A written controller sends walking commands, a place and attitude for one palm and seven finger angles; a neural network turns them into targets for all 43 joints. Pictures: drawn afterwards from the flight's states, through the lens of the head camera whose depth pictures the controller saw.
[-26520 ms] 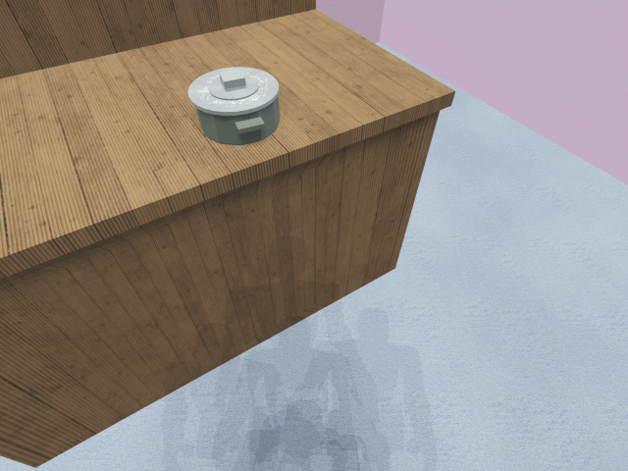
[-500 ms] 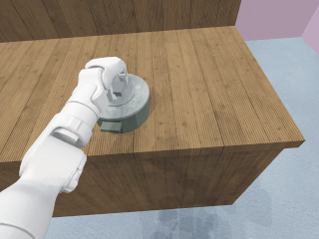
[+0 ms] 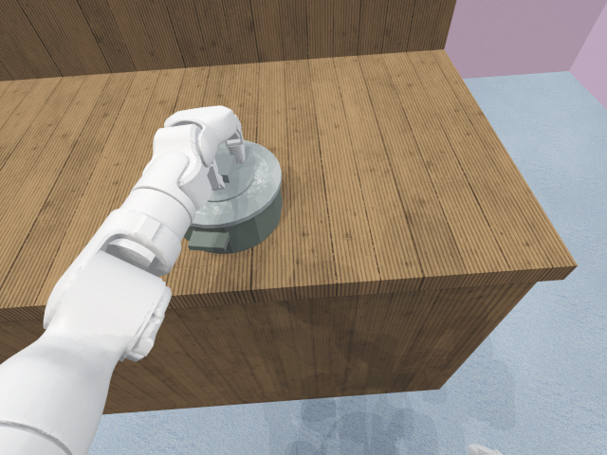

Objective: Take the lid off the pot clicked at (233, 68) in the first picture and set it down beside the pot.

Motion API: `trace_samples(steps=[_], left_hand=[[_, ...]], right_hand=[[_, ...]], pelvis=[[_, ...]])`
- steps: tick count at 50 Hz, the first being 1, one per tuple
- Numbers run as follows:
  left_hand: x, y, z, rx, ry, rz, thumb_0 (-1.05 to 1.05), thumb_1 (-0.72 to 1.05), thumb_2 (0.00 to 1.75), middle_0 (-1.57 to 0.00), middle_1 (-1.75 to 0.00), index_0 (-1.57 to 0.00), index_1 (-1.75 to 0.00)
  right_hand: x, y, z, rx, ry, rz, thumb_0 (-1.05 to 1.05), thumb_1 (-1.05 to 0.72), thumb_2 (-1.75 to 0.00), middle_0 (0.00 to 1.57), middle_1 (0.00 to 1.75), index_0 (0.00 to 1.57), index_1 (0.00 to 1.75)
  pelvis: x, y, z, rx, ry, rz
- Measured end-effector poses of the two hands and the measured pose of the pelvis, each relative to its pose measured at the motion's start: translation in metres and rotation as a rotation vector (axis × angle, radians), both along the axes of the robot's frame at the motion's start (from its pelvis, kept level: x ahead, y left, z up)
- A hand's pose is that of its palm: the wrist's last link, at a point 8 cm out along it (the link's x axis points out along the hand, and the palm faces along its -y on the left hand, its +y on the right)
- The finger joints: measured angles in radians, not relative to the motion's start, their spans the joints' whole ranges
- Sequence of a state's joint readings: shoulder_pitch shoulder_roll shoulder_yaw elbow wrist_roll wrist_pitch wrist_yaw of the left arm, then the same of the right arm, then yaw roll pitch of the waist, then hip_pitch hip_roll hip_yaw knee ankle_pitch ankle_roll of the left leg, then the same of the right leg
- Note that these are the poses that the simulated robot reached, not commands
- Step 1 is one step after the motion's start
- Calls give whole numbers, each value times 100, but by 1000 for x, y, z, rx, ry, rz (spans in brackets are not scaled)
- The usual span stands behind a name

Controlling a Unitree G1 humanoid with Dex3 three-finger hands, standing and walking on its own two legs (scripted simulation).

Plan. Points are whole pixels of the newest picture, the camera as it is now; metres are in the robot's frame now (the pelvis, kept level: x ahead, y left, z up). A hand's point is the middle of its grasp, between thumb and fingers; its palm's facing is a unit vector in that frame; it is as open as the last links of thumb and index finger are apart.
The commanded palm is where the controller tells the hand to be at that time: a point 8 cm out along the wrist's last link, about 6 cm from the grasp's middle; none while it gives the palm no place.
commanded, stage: close the fingers and squeeze the knob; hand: left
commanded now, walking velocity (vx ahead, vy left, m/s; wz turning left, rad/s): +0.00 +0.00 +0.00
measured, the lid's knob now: (218, 168) +0.50 +0.11 +0.11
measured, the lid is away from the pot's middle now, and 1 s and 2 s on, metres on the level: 0.00 0.00 0.01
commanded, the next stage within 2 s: lift the lid straight up in 0.52 s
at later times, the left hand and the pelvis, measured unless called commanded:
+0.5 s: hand (211, 167) +0.47 +0.11 +0.13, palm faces -0.36 -0.06 -0.93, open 8.1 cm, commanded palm +0.46 +0.12 +0.19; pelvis +0.00 +0.00 +0.00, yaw +0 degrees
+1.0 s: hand (209, 165) +0.46 +0.11 +0.14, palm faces -0.32 -0.06 -0.94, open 8.1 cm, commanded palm +0.45 +0.12 +0.22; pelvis +0.00 +0.00 +0.00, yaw +0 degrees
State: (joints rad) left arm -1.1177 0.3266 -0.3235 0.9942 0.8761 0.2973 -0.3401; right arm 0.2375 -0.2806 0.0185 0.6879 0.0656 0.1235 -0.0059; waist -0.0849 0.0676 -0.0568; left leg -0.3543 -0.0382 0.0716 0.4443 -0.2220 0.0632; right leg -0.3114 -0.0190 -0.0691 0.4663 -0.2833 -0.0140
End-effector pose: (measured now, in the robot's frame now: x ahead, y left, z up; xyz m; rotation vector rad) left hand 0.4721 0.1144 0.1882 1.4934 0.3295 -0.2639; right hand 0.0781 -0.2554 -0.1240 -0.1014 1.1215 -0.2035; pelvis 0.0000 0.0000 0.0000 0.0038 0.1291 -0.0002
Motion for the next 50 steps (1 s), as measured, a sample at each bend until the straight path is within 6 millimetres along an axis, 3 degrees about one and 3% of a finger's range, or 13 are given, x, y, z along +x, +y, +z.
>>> trace_samples(steps=[17, 44, 50], left_hand=[[0, 1, 0, -1, -7, -16, 0, 17, 83, -69, -100, -61, -95], [-8, 0, 1, -8, -28, -44, -1, 18, 83, -70, -100, -61, -92], [-10, 0, 11, -9, -53, -38, 0, 19, 82, -71, -100, -62, -92]], right_hand=[[-16, -2, -2, -3, 36, -16, 1, -91, -90, 20, 30, 20, 30], [6, 5, 1, 16, -38, 3, 1, -91, -90, 20, 30, 20, 30], [11, 7, 0, 26, -63, 16, 1, -91, -90, 20, 30, 20, 30]], pelvis=[[1, 0, 1, -1, -5, -2], [2, 3, 1, -1, -18, -2], [1, 2, 2, 1, -27, 1]])
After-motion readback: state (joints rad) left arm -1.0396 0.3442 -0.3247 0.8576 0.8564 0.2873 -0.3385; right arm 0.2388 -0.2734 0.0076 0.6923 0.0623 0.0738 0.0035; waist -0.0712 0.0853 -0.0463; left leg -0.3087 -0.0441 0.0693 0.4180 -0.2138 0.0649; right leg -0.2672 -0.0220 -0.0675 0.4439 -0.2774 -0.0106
